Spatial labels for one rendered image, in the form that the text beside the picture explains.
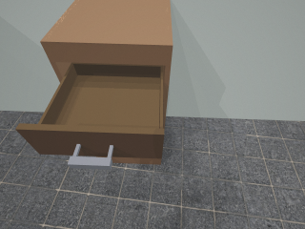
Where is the handle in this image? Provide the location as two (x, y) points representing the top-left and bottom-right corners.
(68, 144), (113, 170)

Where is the cabinet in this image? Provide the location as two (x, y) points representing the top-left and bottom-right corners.
(40, 0), (173, 165)

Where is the drawer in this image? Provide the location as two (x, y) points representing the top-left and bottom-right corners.
(15, 62), (165, 159)

